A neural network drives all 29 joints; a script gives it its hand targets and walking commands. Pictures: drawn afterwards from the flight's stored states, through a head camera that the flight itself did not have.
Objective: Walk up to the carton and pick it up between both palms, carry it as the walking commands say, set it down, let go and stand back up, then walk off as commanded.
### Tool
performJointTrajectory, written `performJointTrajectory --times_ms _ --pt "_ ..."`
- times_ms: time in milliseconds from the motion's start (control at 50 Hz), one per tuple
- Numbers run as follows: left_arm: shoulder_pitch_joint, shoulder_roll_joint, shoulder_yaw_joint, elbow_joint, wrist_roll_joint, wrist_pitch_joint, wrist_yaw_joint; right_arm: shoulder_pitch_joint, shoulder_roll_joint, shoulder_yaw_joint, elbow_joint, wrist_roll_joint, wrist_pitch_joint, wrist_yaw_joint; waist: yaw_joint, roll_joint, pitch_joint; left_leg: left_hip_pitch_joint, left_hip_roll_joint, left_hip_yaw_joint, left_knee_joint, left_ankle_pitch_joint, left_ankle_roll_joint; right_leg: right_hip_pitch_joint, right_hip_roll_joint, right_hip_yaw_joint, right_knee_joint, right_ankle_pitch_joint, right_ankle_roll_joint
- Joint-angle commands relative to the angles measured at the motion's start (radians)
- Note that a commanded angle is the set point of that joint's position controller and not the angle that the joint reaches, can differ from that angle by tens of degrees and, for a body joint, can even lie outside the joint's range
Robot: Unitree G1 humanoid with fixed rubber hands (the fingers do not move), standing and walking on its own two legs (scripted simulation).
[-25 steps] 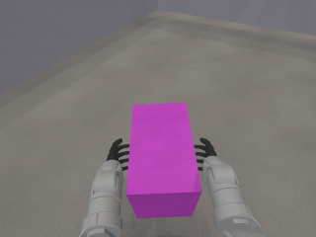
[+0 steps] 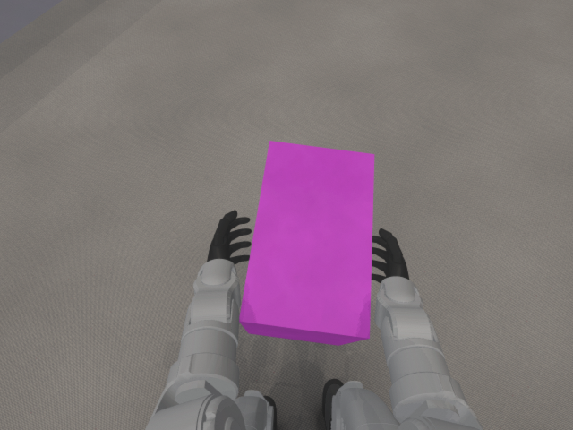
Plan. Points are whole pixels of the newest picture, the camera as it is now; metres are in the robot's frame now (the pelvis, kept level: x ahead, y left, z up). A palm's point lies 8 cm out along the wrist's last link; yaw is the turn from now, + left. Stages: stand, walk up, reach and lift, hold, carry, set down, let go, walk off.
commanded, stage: set down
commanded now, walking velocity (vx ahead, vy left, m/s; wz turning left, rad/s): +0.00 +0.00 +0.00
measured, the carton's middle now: (306, 250) +0.40 +0.00 -0.13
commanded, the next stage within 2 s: none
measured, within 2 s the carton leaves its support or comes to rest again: neither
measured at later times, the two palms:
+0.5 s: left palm (220, 271) +0.36 +0.15 -0.13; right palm (367, 274) +0.36 -0.10 -0.14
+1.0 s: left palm (233, 270) +0.39 +0.15 -0.22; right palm (358, 276) +0.39 -0.11 -0.23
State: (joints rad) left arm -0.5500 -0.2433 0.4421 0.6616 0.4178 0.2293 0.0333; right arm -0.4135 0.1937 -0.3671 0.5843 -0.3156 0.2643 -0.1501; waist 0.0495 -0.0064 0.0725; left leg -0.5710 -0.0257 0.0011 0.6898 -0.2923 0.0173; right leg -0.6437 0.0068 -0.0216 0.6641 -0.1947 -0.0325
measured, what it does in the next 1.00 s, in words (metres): lowers itself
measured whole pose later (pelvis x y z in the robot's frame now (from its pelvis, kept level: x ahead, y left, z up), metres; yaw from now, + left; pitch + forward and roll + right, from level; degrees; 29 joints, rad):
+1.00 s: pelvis -0.03 +0.00 -0.10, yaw +1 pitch +34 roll +1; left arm -0.84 -0.04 0.27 0.80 0.09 -0.02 0.20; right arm -0.75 0.09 -0.27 0.67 -0.17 0.02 -0.28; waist 0.05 -0.01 0.09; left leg -1.37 -0.03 0.00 1.19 -0.42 0.01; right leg -1.44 0.01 -0.02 1.14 -0.30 -0.03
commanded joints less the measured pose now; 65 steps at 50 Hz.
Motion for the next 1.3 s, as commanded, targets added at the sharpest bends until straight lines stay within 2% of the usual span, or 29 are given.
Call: performJointTrajectory --times_ms 0,80,120,140,200,220,260,280,360,460,520,560,580,600,640,660,680,700,840,880,980,1000,1040,1060,1080,1100,1240,1260,1280 --pt "-0.354 -0.740 -0.335 0.159 -0.091 -0.124 -0.182 -0.785 0.768 0.531 -0.066 0.113 -0.194 0.204 0.072 -0.025 -0.675 -0.154 -0.085 -0.096 0.084 0.222 0.060 0.294 0.089 0.190 0.124 0.223 0.007" --pt "-0.360 -0.710 -0.400 0.136 -0.130 -0.176 -0.159 -0.789 0.758 0.580 -0.074 0.142 -0.236 0.177 0.046 -0.057 -0.775 -0.254 -0.092 -0.100 0.148 0.277 0.049 0.298 0.093 0.196 0.180 0.325 0.012" --pt "-0.387 -0.689 -0.440 0.112 -0.144 -0.197 -0.142 -0.740 0.710 0.597 -0.055 0.147 -0.248 0.166 0.030 0.002 -0.813 -0.256 -0.098 -0.083 0.163 0.265 0.036 0.282 0.094 0.188 0.198 0.323 0.002" --pt "-0.424 -0.664 -0.460 0.099 -0.165 -0.205 -0.144 -0.747 0.740 0.586 -0.043 0.136 -0.244 0.161 0.022 -0.047 -0.814 -0.278 -0.098 -0.092 0.178 0.257 0.042 0.236 0.105 0.177 0.205 0.302 0.011" --pt "-0.311 -0.644 -0.460 0.108 -0.149 -0.214 -0.116 -0.693 0.688 0.622 -0.066 0.136 -0.252 0.159 0.058 -0.017 -0.816 -0.287 -0.098 -0.107 0.196 0.306 0.033 0.190 0.109 0.181 0.236 0.332 0.001" --pt "-0.364 -0.648 -0.518 0.051 -0.184 -0.223 -0.117 -0.684 0.690 0.627 -0.052 0.139 -0.255 0.152 0.024 -0.008 -0.850 -0.313 -0.103 -0.095 0.210 0.297 0.026 0.190 0.111 0.185 0.237 0.334 -0.002" --pt "-0.424 -0.603 -0.502 0.045 -0.183 -0.239 -0.097 -0.698 0.632 0.577 -0.028 0.148 -0.274 0.144 0.037 0.063 -0.804 -0.336 -0.101 -0.090 0.216 0.280 0.017 0.118 0.111 0.189 0.256 0.298 -0.012" --pt "-0.376 -0.608 -0.501 0.086 -0.178 -0.236 -0.086 -0.672 0.605 0.557 -0.024 0.121 -0.274 0.140 0.012 0.036 -0.787 -0.299 -0.106 -0.100 0.222 0.300 0.013 0.037 0.133 0.144 0.280 0.268 -0.006" --pt "-0.409 -0.525 -0.473 0.085 -0.180 -0.247 -0.056 -0.691 0.536 0.524 0.017 0.115 -0.278 0.119 0.036 0.048 -0.742 -0.374 -0.104 -0.093 0.248 0.184 0.012 -0.044 0.126 0.158 0.306 0.155 -0.011" --pt "-0.487 -0.425 -0.492 0.059 -0.223 -0.268 -0.012 -0.675 0.388 0.431 0.050 0.091 -0.307 0.081 -0.036 0.056 -0.785 -0.405 -0.106 -0.088 0.294 0.179 -0.014 -0.137 0.142 0.109 0.365 0.131 -0.014" --pt "-0.437 -0.355 -0.457 0.076 -0.219 -0.274 0.021 -0.652 0.332 0.442 0.073 0.111 -0.307 0.064 0.029 0.064 -0.760 -0.429 -0.102 -0.069 0.310 0.160 -0.014 -0.137 0.141 0.120 0.379 0.111 -0.016" --pt "-0.542 -0.326 -0.519 -0.019 -0.274 -0.289 0.044 -0.679 0.307 0.429 0.028 0.126 -0.319 0.049 -0.036 0.061 -0.837 -0.402 -0.103 -0.088 0.328 0.190 -0.019 -0.162 0.150 0.100 0.407 0.136 -0.013" --pt "-0.537 -0.289 -0.510 0.017 -0.275 -0.288 0.050 -0.743 0.268 0.432 0.004 0.148 -0.322 0.036 -0.010 0.065 -0.848 -0.446 -0.100 -0.075 0.337 0.133 -0.020 -0.143 0.143 0.098 0.416 0.092 -0.010" --pt "-0.582 -0.277 -0.515 -0.016 -0.302 -0.294 0.055 -0.764 0.258 0.437 -0.017 0.153 -0.327 0.023 -0.035 0.045 -0.836 -0.454 -0.109 -0.071 0.352 0.113 -0.012 -0.142 0.150 0.095 0.413 0.079 -0.008" --pt "-0.602 -0.182 -0.519 -0.056 -0.317 -0.308 0.072 -0.732 0.240 0.468 -0.025 0.159 -0.331 0.005 -0.011 0.022 -0.863 -0.468 -0.114 -0.055 0.381 0.131 -0.008 -0.128 0.137 0.094 0.419 0.103 -0.003" --pt "-0.581 -0.167 -0.526 -0.048 -0.321 -0.312 0.083 -0.782 0.247 0.507 -0.062 0.208 -0.331 0.004 0.054 0.040 -0.921 -0.428 -0.104 -0.061 0.393 0.168 -0.004 -0.139 0.141 0.103 0.454 0.123 0.001" --pt "-0.540 -0.138 -0.497 0.001 -0.318 -0.306 0.091 -0.723 0.212 0.476 -0.027 0.186 -0.328 -0.010 0.009 0.001 -0.876 -0.455 -0.106 -0.054 0.401 0.139 -0.011 -0.141 0.132 0.079 0.442 0.103 0.016" --pt "-0.549 -0.086 -0.422 0.035 -0.313 -0.301 0.096 -0.739 0.151 0.437 0.008 0.189 -0.317 -0.023 0.042 0.034 -0.814 -0.519 -0.102 -0.046 0.396 0.080 -0.012 -0.151 0.128 0.104 0.442 0.065 0.005" --pt "-0.605 -0.060 -0.435 0.054 -0.343 -0.304 0.101 -0.801 0.115 0.430 0.010 0.212 -0.313 -0.042 0.019 0.012 -0.847 -0.579 -0.101 -0.055 0.460 0.093 0.000 -0.217 0.131 0.106 0.490 0.073 0.011" --pt "-0.637 -0.058 -0.435 0.011 -0.339 -0.310 0.101 -0.820 0.157 0.463 -0.004 0.238 -0.317 -0.036 0.050 0.003 -0.916 -0.592 -0.109 -0.046 0.492 0.176 0.000 -0.224 0.138 0.110 0.523 0.167 0.014" --pt "-0.677 -0.059 -0.444 0.071 -0.352 -0.301 0.094 -0.858 0.147 0.436 0.053 0.213 -0.308 -0.036 0.031 -0.011 -0.923 -0.668 -0.114 -0.040 0.533 0.126 0.000 -0.288 0.134 0.096 0.568 0.127 0.018" --pt "-0.704 -0.114 -0.463 0.044 -0.356 -0.302 0.092 -0.850 0.151 0.421 0.042 0.213 -0.311 -0.028 -0.009 0.020 -0.936 -0.631 -0.113 -0.046 0.527 0.151 -0.010 -0.302 0.142 0.087 0.565 0.144 0.013" --pt "-0.739 -0.127 -0.452 0.031 -0.353 -0.293 0.086 -0.948 0.186 0.460 -0.010 0.230 -0.307 -0.026 0.049 0.009 -1.017 -0.647 -0.122 -0.049 0.568 0.166 -0.008 -0.302 0.146 0.108 0.611 0.147 0.016" --pt "-0.733 -0.145 -0.467 0.012 -0.360 -0.298 0.097 -0.905 0.164 0.459 0.005 0.222 -0.316 -0.023 0.016 0.014 -1.031 -0.625 -0.121 -0.041 0.576 0.212 -0.021 -0.305 0.146 0.095 0.612 0.191 0.008" --pt "-0.701 -0.137 -0.451 0.009 -0.342 -0.301 0.095 -0.907 0.202 0.491 0.017 0.236 -0.309 -0.014 0.073 0.013 -1.080 -0.662 -0.130 -0.024 0.597 0.247 -0.019 -0.273 0.149 0.115 0.626 0.254 0.010" --pt "-0.726 -0.158 -0.470 0.035 -0.339 -0.290 0.091 -0.896 0.225 0.470 0.052 0.212 -0.303 -0.018 0.033 0.001 -1.045 -0.695 -0.133 -0.031 0.607 0.266 -0.021 -0.311 0.146 0.099 0.642 0.291 0.016" --pt "-0.761 -0.193 -0.431 0.117 -0.325 -0.263 0.093 -1.031 0.199 0.453 0.068 0.242 -0.296 0.003 0.057 0.004 -0.970 -0.734 -0.131 -0.032 0.658 0.182 -0.019 -0.492 0.157 0.078 0.712 0.136 0.024" --pt "-0.832 -0.184 -0.457 0.053 -0.353 -0.266 0.092 -1.008 0.190 0.433 0.068 0.223 -0.293 -0.001 -0.017 0.000 -0.989 -0.753 -0.135 -0.042 0.685 0.167 -0.017 -0.489 0.153 0.088 0.711 0.139 0.013" --pt "-0.749 -0.219 -0.452 0.110 -0.328 -0.260 0.082 -0.982 0.230 0.458 0.117 0.225 -0.286 0.012 0.029 -0.001 -0.985 -0.771 -0.133 -0.047 0.676 0.141 -0.011 -0.482 0.150 0.086 0.723 0.110 0.016"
